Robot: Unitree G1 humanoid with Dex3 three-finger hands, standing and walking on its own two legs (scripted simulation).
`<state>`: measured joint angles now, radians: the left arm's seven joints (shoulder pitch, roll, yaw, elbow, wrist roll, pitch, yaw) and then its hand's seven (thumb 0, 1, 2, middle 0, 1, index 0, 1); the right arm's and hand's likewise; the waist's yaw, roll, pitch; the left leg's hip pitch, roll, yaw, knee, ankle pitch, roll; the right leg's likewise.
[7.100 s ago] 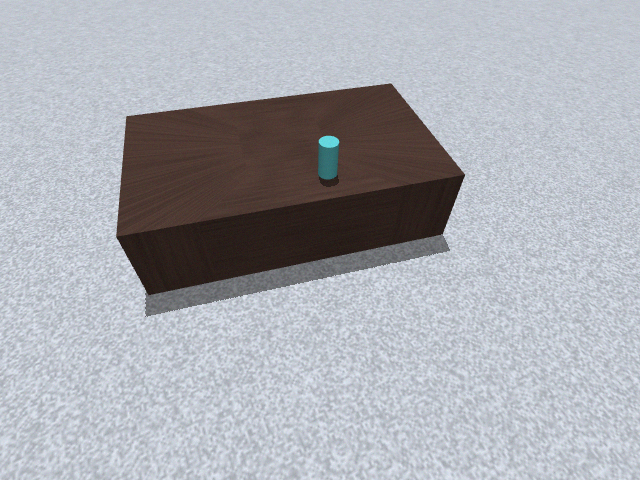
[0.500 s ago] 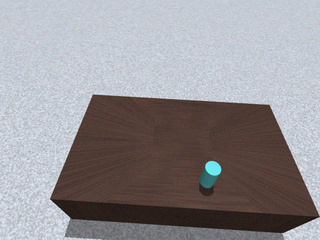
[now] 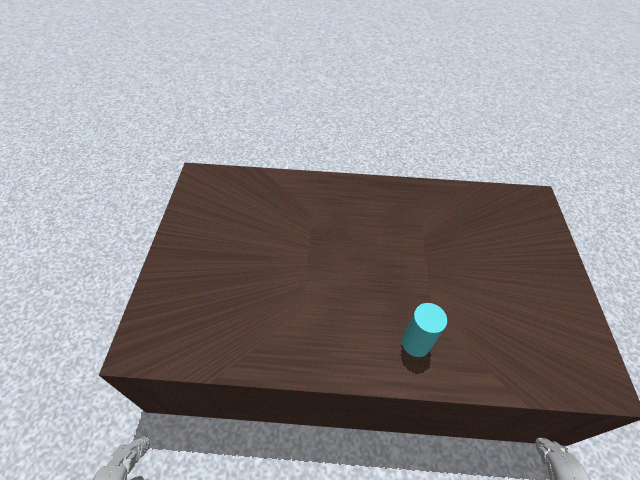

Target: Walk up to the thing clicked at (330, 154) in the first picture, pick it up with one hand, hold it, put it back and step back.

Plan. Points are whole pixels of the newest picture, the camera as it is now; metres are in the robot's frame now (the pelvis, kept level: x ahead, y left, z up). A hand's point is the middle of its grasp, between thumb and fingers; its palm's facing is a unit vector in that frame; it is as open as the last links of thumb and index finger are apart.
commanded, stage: go down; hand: right
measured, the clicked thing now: (423, 331) +0.48 -0.22 -0.37
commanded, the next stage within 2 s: none
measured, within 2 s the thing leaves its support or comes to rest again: neither
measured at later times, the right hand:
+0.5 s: hand out of the picture +0.15 -0.27 -0.13, palm faces +0.04 +0.94 -0.33, open 17.6 cm
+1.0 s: hand out of the picture +0.13 -0.27 -0.13, palm faces +0.07 +0.94 -0.34, open 17.6 cm
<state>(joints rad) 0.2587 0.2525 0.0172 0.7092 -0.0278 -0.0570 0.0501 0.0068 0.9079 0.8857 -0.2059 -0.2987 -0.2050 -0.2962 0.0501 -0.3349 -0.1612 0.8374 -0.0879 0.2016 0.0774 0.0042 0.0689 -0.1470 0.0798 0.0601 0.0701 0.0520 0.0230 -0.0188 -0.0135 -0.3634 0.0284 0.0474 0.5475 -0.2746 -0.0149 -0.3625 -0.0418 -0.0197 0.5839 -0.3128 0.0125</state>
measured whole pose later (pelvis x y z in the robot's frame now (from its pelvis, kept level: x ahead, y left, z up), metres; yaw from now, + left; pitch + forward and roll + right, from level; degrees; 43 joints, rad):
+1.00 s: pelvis +0.00 -0.01 -0.04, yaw -2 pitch +10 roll +3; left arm 0.27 0.24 -0.02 0.61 -0.02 -0.24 0.17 0.01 0.91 0.89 -0.20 -0.29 -0.20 -0.30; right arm 0.36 -0.36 -0.15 0.18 -0.01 0.50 0.05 0.00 0.58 -0.05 0.04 0.07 0.05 0.06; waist 0.03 -0.04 -0.13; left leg -0.62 0.03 0.09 0.88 -0.44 -0.03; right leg -0.66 -0.05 0.04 0.97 -0.49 0.00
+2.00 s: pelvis -0.03 -0.02 -0.08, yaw +1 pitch +21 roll +4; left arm 0.32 0.31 -0.06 0.68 0.03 -0.15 0.06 0.01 0.92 0.88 -0.21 -0.30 -0.21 -0.29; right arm -0.59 -0.82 -0.61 1.23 0.04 -0.23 0.49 -0.01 0.52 -0.04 0.06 0.06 0.06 0.05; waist 0.10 0.02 -0.09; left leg -0.99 0.02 0.06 1.06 -0.43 -0.03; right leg -1.02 -0.06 0.03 1.16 -0.50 -0.01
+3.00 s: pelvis -0.05 -0.02 -0.17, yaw +3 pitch +31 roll +7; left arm 0.28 0.36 -0.13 0.62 0.05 -0.12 0.00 0.00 0.90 0.89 -0.21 -0.30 -0.20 -0.30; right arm -0.83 -0.94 -0.70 1.35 0.16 -0.50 0.61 -0.01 0.60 -0.03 0.06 0.06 0.06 0.05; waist 0.16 0.02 -0.15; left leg -1.45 0.02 0.08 1.45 -0.55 -0.03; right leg -1.50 -0.07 0.07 1.57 -0.63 -0.01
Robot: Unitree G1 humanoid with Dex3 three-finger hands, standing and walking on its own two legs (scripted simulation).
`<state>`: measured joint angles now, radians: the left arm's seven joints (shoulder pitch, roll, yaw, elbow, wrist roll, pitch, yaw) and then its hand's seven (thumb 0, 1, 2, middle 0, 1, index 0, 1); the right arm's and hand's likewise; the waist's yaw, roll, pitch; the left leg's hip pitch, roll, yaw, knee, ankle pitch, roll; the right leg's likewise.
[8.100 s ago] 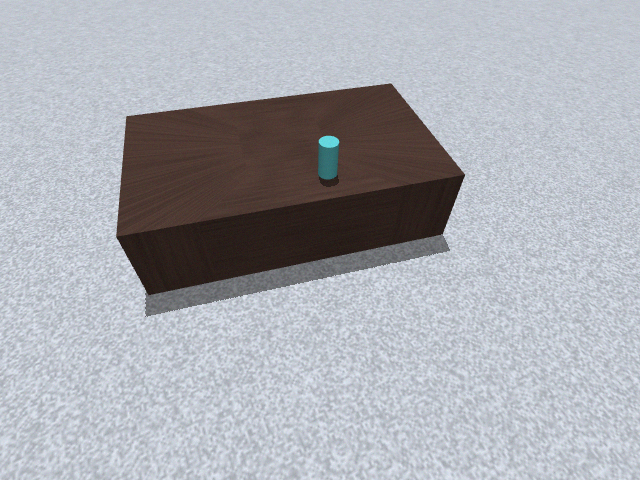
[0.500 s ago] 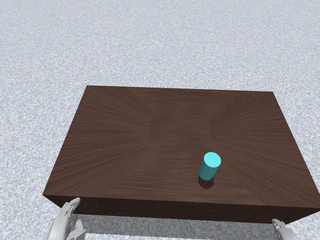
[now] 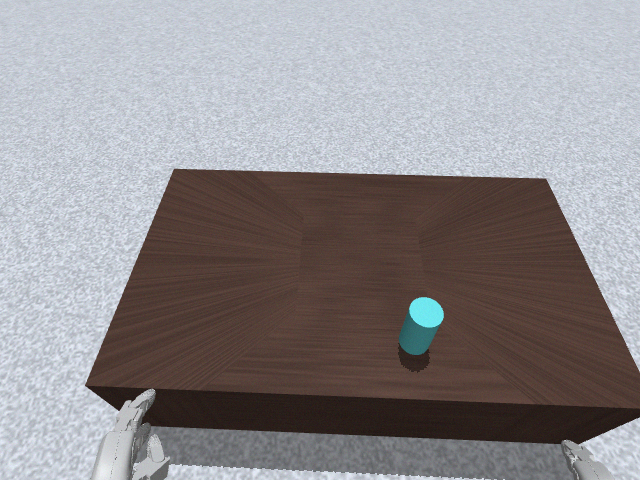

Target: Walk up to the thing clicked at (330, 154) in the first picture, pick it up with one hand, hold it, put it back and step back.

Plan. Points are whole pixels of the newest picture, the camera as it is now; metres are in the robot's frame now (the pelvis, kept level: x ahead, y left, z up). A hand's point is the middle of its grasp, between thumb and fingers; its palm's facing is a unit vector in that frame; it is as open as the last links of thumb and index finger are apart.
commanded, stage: go down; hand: right
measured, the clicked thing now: (419, 327) +0.49 -0.20 -0.32
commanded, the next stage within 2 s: approach in 1.56 s
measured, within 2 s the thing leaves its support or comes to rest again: neither
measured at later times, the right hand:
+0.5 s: hand (573, 369) +0.29 -0.32 -0.05, palm faces +0.15 +0.97 -0.20, open 17.5 cm
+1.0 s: hand (586, 315) +0.37 -0.36 -0.03, palm faces +0.16 +0.98 -0.12, open 17.4 cm
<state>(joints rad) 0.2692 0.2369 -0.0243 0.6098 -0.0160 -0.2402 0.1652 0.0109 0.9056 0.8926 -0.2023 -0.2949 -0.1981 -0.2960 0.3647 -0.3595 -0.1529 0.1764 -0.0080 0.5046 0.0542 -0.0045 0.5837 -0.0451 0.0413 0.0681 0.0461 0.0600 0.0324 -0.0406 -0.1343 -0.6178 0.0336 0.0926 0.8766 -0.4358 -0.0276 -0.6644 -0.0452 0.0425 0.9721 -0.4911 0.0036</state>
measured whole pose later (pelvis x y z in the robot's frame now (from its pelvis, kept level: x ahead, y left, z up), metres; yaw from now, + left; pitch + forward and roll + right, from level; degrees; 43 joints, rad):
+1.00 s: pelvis -0.03 +0.00 -0.04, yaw +3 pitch +21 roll +4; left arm 0.32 0.31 -0.06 0.68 0.03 -0.15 0.06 0.01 0.92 0.88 -0.21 -0.30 -0.21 -0.29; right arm -0.59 -0.82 -0.61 1.23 0.04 -0.23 0.49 -0.01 0.52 -0.04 0.06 0.06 0.06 0.05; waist 0.10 0.02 -0.09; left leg -0.99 0.02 0.06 1.06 -0.43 -0.03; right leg -1.02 -0.06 0.03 1.16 -0.50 -0.01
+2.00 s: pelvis -0.05 -0.01 -0.13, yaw +5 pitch +31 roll +7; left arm 0.28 0.36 -0.13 0.62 0.05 -0.12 0.00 0.00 0.90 0.89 -0.21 -0.30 -0.20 -0.30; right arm -0.83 -0.94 -0.70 1.35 0.16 -0.50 0.61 -0.01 0.60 -0.03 0.06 0.06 0.06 0.05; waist 0.16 0.02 -0.15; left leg -1.45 0.02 0.08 1.45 -0.55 -0.03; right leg -1.50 -0.07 0.07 1.57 -0.63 -0.01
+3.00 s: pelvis -0.10 +0.00 -0.34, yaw +8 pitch +35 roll +8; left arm 0.25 0.33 -0.14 0.57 0.08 0.04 -0.04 0.00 0.91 0.89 -0.21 -0.31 -0.21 -0.30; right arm -1.09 -0.77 -0.58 1.13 0.00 -0.34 0.23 -0.01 0.59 -0.03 0.05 0.05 0.05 0.04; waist 0.26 -0.02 -0.07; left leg -2.14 0.04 0.08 2.14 -0.61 -0.03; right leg -2.19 -0.03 0.12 2.26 -0.69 -0.01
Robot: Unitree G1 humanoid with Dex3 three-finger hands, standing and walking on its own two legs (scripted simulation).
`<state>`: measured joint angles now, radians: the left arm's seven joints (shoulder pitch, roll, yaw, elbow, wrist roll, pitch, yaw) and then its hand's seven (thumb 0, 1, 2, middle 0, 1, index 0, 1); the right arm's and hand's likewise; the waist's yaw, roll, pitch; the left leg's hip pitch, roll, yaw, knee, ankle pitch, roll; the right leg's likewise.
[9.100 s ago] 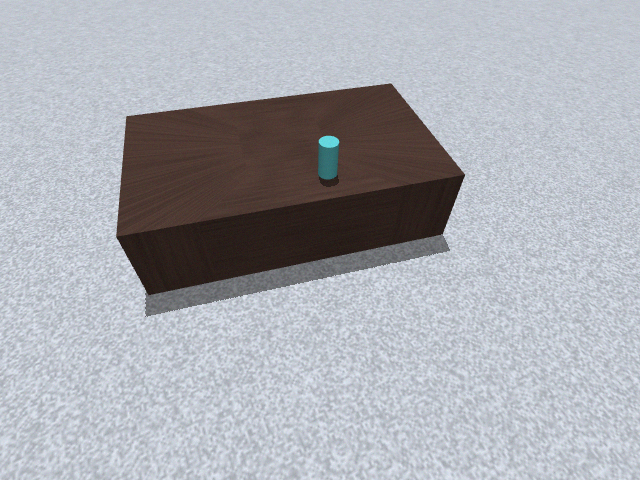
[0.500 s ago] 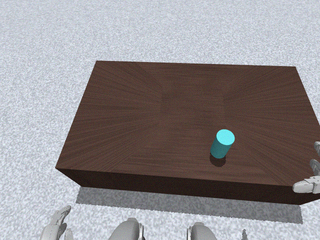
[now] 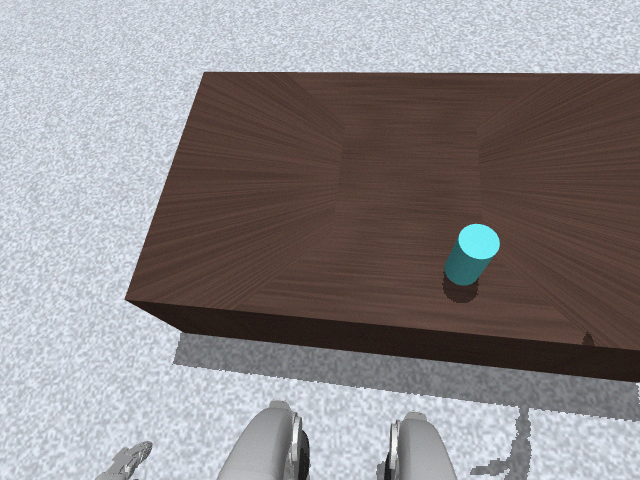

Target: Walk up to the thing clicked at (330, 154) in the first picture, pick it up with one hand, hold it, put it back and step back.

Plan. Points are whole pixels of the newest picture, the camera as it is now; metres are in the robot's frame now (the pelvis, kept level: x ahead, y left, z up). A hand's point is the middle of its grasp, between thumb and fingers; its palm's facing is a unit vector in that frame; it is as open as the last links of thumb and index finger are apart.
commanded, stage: go down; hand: right
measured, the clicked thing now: (469, 256) +0.51 -0.22 -0.29
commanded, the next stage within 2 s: approach in 0.56 s
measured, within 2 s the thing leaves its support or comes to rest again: neither
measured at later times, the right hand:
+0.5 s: hand out of the picture +0.40 -0.39 +0.01, palm faces +0.22 +0.97 -0.09, open 17.4 cm
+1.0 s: hand out of the picture +0.44 -0.37 -0.05, palm faces +0.17 +0.99 -0.02, open 17.7 cm
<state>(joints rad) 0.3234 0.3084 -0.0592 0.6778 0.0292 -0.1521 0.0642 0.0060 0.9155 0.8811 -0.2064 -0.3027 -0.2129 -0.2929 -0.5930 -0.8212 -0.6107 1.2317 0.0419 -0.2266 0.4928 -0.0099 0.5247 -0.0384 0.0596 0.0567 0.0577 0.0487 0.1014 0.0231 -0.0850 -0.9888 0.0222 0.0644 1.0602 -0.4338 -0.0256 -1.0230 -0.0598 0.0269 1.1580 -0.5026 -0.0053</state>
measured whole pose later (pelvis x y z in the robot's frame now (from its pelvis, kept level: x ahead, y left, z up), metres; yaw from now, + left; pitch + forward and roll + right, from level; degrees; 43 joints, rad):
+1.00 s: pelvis -0.02 +0.00 -0.09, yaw +3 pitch +31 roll +7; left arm 0.28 0.36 -0.13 0.62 0.05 -0.12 0.00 0.00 0.90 0.89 -0.21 -0.30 -0.20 -0.30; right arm -0.83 -0.94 -0.70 1.35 0.16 -0.50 0.61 -0.01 0.60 -0.03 0.06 0.06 0.06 0.05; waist 0.16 0.02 -0.15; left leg -1.45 0.02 0.08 1.45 -0.55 -0.03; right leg -1.50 -0.07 0.07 1.57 -0.63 -0.01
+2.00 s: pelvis -0.07 +0.01 -0.30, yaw +5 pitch +35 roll +8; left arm 0.25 0.33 -0.14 0.57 0.08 0.04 -0.04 0.00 0.91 0.89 -0.21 -0.31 -0.21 -0.30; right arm -1.09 -0.77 -0.58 1.13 0.00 -0.34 0.23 -0.01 0.59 -0.03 0.05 0.05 0.05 0.04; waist 0.26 -0.02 -0.07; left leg -2.14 0.04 0.08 2.14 -0.61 -0.03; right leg -2.19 -0.03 0.12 2.26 -0.69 -0.01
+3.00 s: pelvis -0.07 +0.01 -0.31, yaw +4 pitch +35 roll +8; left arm 0.24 0.32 -0.14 0.58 0.09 0.08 -0.04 0.00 0.90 0.89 -0.21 -0.30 -0.20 -0.30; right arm -1.17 -0.75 -0.53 1.16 -0.03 -0.36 0.16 -0.01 0.28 -0.49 0.90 0.71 0.89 0.70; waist 0.27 -0.02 -0.06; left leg -2.16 0.05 0.07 2.16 -0.62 -0.02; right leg -2.21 -0.02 0.12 2.27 -0.69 0.00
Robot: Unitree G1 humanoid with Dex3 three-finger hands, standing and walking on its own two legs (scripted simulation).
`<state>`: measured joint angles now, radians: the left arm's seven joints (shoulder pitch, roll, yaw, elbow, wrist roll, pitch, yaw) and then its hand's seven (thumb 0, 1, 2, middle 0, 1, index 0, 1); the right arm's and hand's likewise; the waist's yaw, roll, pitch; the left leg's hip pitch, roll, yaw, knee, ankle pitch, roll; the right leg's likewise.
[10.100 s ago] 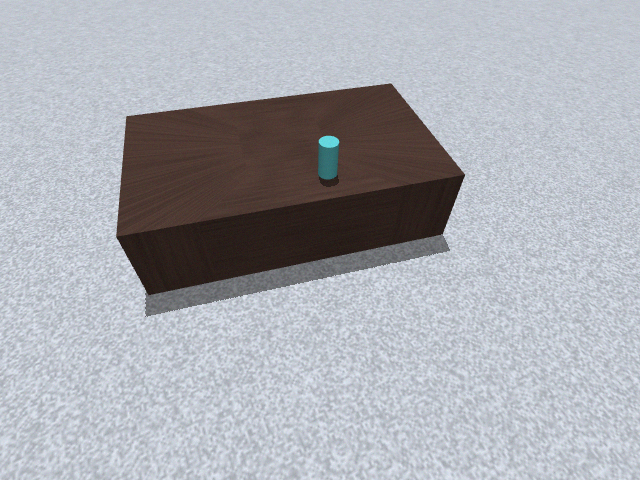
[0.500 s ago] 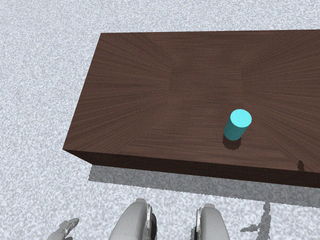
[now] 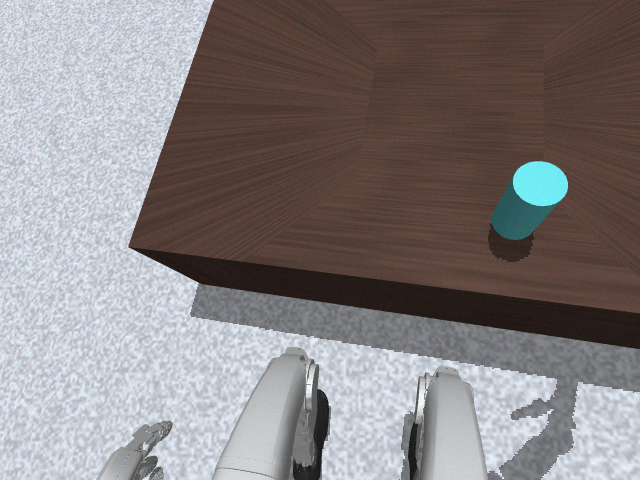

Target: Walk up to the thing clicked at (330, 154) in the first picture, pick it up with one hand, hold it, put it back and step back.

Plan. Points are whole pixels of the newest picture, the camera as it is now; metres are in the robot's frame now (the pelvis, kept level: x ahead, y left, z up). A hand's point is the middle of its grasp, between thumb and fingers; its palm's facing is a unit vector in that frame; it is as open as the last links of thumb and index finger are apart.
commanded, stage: approach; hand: right
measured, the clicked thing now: (525, 203) +0.52 -0.24 -0.19
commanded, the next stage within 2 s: close in in 0.26 s
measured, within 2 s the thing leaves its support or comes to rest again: neither
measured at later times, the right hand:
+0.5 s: hand (586, 210) +0.50 -0.31 -0.18, palm faces +0.17 +0.98 +0.00, open 17.6 cm
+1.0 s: hand (538, 193) +0.53 -0.25 -0.18, palm faces +0.19 +0.98 -0.01, open 17.7 cm
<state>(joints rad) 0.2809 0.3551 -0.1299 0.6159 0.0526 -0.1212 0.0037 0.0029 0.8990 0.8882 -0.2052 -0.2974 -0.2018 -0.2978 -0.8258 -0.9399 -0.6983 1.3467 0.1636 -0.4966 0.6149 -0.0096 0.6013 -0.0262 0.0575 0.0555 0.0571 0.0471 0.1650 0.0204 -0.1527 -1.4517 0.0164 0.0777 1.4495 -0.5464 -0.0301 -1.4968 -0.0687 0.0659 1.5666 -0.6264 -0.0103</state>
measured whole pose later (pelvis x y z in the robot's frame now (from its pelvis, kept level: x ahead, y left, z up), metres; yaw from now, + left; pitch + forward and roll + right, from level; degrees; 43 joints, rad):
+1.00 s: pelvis -0.05 +0.01 -0.21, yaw +2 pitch +35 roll +8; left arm 0.25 0.33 -0.14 0.57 0.08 0.04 -0.04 0.00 0.91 0.89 -0.21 -0.31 -0.21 -0.30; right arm -1.09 -0.77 -0.58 1.13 0.00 -0.34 0.23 -0.01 0.59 -0.03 0.05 0.05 0.05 0.04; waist 0.26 -0.02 -0.07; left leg -2.14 0.04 0.08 2.14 -0.61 -0.03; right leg -2.19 -0.03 0.12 2.26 -0.69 -0.01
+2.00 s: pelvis -0.05 +0.01 -0.22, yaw +2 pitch +35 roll +8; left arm 0.24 0.32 -0.14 0.58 0.09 0.08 -0.04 0.00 0.90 0.89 -0.21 -0.30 -0.20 -0.30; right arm -1.17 -0.75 -0.53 1.16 -0.03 -0.36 0.16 -0.01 0.28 -0.49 0.90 0.71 0.89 0.70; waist 0.27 -0.02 -0.06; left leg -2.16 0.05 0.07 2.16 -0.62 -0.02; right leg -2.21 -0.02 0.12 2.27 -0.69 0.00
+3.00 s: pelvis -0.04 +0.01 -0.14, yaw +0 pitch +37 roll +5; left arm 0.25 0.30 -0.07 0.59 0.05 0.06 -0.02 0.00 0.90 0.89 -0.21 -0.31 -0.21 -0.31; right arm -1.11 -0.66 -0.50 1.09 0.00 -0.31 0.15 -0.01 0.51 -1.13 0.73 1.15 0.73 1.14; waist 0.23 -0.03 -0.13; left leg -1.96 0.04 0.05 1.94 -0.61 -0.02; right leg -1.99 -0.04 0.07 2.02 -0.67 0.00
